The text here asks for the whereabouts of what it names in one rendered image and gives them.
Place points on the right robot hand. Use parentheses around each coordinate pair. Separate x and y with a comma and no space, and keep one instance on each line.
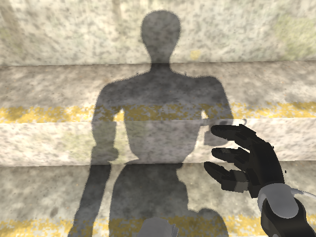
(259,168)

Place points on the robot right forearm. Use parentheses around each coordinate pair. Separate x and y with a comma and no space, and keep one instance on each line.
(282,215)

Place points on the left robot thigh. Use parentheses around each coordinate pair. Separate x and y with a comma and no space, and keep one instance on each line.
(158,227)

